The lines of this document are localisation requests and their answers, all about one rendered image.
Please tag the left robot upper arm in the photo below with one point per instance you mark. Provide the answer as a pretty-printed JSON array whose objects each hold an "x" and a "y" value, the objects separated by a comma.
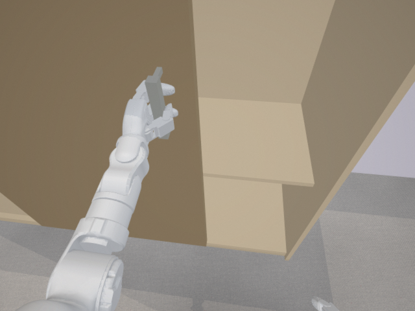
[{"x": 83, "y": 281}]

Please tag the wardrobe door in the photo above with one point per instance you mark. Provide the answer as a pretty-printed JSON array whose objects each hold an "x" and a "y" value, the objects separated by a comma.
[
  {"x": 6, "y": 206},
  {"x": 67, "y": 71}
]

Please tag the robot right hand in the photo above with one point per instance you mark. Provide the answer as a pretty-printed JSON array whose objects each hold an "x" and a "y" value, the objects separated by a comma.
[{"x": 322, "y": 305}]

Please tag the robot left hand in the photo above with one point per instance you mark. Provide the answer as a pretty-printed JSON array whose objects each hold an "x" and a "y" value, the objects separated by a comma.
[{"x": 138, "y": 118}]

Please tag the handle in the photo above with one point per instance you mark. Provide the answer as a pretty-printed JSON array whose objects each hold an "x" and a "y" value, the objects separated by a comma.
[{"x": 155, "y": 95}]

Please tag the robot left forearm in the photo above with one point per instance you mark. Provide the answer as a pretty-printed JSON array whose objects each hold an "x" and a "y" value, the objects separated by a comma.
[{"x": 105, "y": 227}]

